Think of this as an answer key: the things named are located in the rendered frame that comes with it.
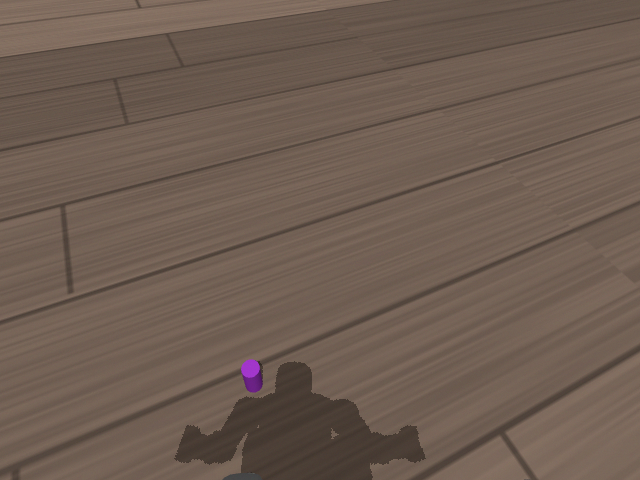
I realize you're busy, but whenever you can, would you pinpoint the can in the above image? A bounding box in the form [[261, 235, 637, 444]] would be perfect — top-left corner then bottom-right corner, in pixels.
[[241, 359, 263, 393]]

